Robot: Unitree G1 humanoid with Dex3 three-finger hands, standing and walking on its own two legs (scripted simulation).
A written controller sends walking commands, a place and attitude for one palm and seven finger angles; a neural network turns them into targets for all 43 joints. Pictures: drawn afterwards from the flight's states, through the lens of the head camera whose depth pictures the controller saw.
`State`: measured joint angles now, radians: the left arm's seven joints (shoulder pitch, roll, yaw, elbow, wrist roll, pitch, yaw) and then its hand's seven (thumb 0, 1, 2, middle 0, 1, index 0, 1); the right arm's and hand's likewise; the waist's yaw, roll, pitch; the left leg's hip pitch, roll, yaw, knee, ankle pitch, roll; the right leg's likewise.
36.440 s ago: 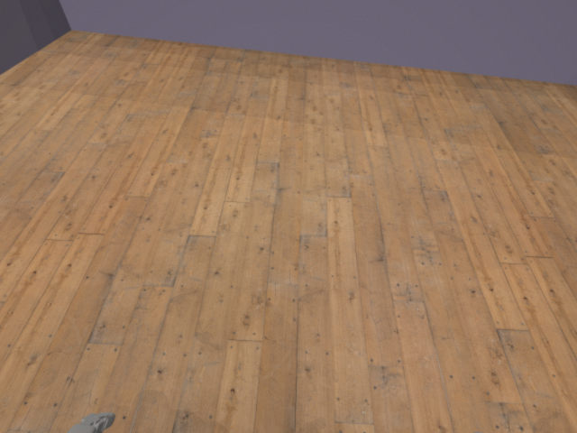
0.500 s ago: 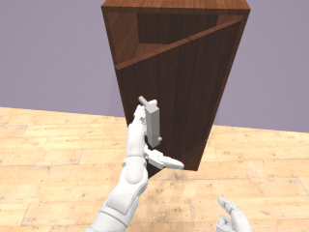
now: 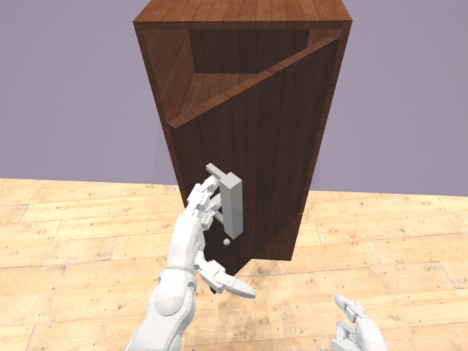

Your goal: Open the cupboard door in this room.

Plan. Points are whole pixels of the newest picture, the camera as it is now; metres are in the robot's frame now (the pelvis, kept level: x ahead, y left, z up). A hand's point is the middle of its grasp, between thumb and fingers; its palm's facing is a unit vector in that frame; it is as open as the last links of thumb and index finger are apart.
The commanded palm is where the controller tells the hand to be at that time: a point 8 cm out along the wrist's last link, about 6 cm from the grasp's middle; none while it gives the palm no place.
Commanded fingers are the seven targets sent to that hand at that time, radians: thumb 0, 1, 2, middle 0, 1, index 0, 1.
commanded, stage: slide the hand sideways off the handle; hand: left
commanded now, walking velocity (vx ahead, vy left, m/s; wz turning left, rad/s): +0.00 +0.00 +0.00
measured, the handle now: (223, 201) +0.35 +0.04 +0.08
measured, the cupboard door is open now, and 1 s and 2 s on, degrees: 48 47 47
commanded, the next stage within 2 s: draw the hand back to the body in 0.60 s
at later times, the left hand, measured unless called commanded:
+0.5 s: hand (190, 263) +0.23 +0.08 +0.08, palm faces -0.04 -1.00 -0.03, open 16.1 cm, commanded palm +0.20 +0.14 +0.08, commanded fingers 0.00 -0.50 0.30 -0.15 -0.30 -0.15 -0.30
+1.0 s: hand (150, 266) +0.22 +0.13 +0.10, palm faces -0.03 -1.00 -0.07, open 16.3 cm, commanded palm +0.18 +0.19 +0.11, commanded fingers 0.00 -0.50 0.30 -0.15 -0.30 -0.15 -0.30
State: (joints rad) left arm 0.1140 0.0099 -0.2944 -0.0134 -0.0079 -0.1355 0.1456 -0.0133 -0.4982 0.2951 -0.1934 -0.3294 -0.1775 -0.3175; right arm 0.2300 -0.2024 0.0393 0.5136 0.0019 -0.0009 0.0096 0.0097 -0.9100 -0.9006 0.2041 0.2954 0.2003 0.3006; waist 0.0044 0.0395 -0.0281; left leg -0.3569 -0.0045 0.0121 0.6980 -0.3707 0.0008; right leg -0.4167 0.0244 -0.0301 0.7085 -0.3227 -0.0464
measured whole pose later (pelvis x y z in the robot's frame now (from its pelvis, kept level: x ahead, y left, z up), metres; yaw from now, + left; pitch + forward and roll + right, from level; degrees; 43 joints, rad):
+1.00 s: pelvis +0.01 +0.01 -0.01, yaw +1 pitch +4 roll +0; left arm 0.46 0.17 -0.04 -0.39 -0.16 -0.09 -0.09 -0.01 -0.50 0.30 -0.15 -0.31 -0.16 -0.30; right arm 0.28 -0.23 0.06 0.48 0.03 -0.18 -0.05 0.01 -0.91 -0.90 0.21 0.30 0.20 0.30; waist 0.03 0.06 -0.08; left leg -0.44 -0.01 -0.01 0.82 -0.45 0.01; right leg -0.47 0.02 -0.06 0.80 -0.39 -0.04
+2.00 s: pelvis +0.03 +0.02 +0.03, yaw +0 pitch -4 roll -1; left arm 0.45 0.34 0.34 -0.37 -0.05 -0.10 0.12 0.01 0.75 0.83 -0.20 -0.31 -0.21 -0.31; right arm 0.18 -0.23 0.02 0.65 0.00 -0.12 -0.08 0.01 -0.91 -0.90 0.21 0.30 0.20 0.30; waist 0.08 0.07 0.04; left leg -0.05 -0.02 0.01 0.40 -0.27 0.03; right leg -0.09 0.02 -0.03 0.37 -0.21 -0.01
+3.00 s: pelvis -0.05 +0.04 +0.01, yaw -1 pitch +0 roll +0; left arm 0.55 0.41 0.42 -0.49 0.00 -0.21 0.15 0.01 0.89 0.89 -0.21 -0.31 -0.22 -0.31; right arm 0.22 -0.23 0.00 0.55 0.01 -0.06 -0.09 0.01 -0.91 -0.90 0.21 0.30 0.20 0.30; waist 0.01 0.00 0.04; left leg -0.34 -0.03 0.04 0.56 -0.23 0.06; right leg -0.37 0.00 0.00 0.52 -0.14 0.01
